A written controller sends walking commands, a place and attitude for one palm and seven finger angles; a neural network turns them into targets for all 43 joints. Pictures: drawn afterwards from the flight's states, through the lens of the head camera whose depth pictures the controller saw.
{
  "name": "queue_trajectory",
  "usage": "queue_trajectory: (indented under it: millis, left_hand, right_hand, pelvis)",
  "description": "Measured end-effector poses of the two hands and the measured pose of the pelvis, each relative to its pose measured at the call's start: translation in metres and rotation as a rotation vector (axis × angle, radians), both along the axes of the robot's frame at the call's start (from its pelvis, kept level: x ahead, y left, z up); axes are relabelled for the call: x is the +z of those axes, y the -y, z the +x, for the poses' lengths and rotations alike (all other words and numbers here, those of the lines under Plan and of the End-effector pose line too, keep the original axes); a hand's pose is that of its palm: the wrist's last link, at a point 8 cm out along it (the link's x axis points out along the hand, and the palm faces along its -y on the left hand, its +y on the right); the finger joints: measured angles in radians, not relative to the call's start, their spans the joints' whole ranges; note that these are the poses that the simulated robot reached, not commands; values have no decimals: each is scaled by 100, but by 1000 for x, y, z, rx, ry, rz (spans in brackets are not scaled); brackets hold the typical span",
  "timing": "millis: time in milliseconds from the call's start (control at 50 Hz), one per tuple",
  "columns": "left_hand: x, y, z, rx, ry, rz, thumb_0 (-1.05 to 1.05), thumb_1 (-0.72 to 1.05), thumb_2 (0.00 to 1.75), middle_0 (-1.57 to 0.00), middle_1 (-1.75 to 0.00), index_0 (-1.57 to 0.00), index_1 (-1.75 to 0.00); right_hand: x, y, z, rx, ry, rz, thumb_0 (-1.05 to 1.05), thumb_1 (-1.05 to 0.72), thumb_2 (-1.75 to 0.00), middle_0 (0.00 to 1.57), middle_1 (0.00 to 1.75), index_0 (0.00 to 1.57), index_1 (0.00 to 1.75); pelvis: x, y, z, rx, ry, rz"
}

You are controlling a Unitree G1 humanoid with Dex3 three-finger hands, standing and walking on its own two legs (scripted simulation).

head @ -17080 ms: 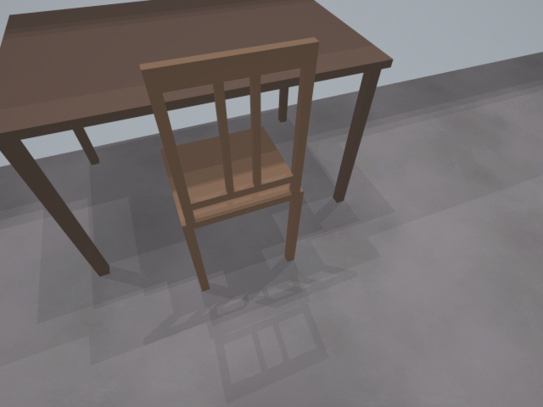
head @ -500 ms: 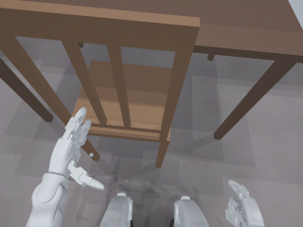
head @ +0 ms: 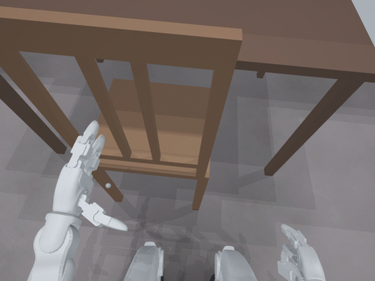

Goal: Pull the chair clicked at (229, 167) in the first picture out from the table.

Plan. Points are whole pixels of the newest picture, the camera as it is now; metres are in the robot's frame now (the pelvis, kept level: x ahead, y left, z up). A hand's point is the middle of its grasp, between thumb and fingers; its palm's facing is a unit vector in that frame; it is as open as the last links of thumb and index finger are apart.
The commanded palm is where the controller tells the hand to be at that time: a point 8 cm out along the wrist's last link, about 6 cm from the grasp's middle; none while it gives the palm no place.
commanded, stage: aim the fingers beside a spindle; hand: left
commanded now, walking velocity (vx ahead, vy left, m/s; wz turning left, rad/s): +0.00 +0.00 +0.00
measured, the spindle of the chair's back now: (111, 118) +0.45 +0.18 +0.04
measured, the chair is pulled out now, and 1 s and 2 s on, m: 0.00 0.00 0.00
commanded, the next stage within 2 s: push the fingers through the gap in 2.00 s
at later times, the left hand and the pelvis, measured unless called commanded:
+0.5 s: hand (109, 191) +0.30 +0.17 +0.00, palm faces -0.11 -0.99 -0.01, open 16.9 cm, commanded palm +0.28 +0.22 +0.03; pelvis +0.00 +0.00 -0.01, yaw +0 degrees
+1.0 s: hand (103, 182) +0.30 +0.17 +0.05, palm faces -0.07 -0.99 -0.10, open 16.9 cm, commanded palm +0.27 +0.23 +0.02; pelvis +0.00 +0.00 +0.00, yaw +0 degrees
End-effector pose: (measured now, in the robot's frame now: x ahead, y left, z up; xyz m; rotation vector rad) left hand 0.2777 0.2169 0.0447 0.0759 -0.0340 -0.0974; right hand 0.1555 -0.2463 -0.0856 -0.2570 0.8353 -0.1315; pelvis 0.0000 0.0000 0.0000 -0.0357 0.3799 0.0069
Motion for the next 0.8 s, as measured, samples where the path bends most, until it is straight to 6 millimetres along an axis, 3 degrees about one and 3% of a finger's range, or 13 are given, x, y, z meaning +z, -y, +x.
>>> queue_trajectory:
  millis: [80,140,180,240,320,420,480,560,640,720,800]
  left_hand:
    - [-27,-17,6,52,-111,-5,-2,-50,30,-7,-8,-7,-8]
    - [-43,-18,-1,37,-191,-26,-2,-50,30,-6,-8,-6,-8]
    - [-39,-12,-6,6,-181,-34,-2,-50,30,-6,-8,-6,-8]
    - [-16,-1,-9,-30,-85,-35,-2,-50,30,-6,-8,-6,-8]
    - [2,-5,-1,-15,10,-8,-2,-50,30,-7,-8,-7,-8]
    - [-36,-20,12,36,-139,-26,-1,-50,30,-7,-8,-7,-8]
    - [-48,-14,6,5,-202,-45,-2,-50,30,-6,-8,-6,-8]
    - [-18,1,-5,-44,-98,-43,-2,-50,30,-6,-8,-6,-8]
    - [10,-3,-7,-13,18,-5,-2,-50,30,-7,-8,-7,-8]
    - [-17,-16,-2,47,-80,-6,-1,-50,30,-7,-8,-7,-8]
    - [-50,-8,-8,15,-212,-43,-2,-50,30,-6,-8,-6,-8]
  right_hand:
    - [-5,1,0,4,-11,10,1,-90,-90,20,30,20,30]
    - [-5,3,-1,-6,-12,3,1,-90,-90,20,30,20,30]
    - [-3,4,-2,-12,-9,-7,1,-90,-90,20,30,20,30]
    - [1,3,-3,-12,-4,-17,1,-90,-90,20,30,20,30]
    - [1,1,-3,2,-4,-14,1,-90,-90,20,30,20,30]
    - [-5,1,-4,-1,-15,-5,1,-90,-90,20,30,20,30]
    - [-4,2,-6,-16,-14,-11,1,-90,-90,20,30,20,30]
    - [2,-1,-8,-26,-7,-12,1,-90,-90,20,30,20,30]
    - [4,-7,-7,-8,-7,6,1,-90,-90,20,30,20,30]
    - [-3,-8,-3,11,-10,23,1,-90,-90,20,30,20,30]
    - [-5,-5,-1,4,-3,9,1,-90,-90,20,30,20,30]
  pelvis:
    - [-4,2,-2,-1,-7,1]
    - [-5,2,-3,-2,-10,-2]
    - [-4,1,-2,0,-7,-5]
    - [-1,-1,-1,2,-1,-7]
    - [1,-1,-1,4,-2,-7]
    - [-6,-1,-4,0,-13,-6]
    - [-6,-3,-4,-3,-14,-8]
    - [0,-5,-1,-6,-5,-8]
    - [4,-6,1,-2,1,-5]
    - [-1,-5,-1,2,-5,-3]
    - [-6,-4,-4,0,-8,-6]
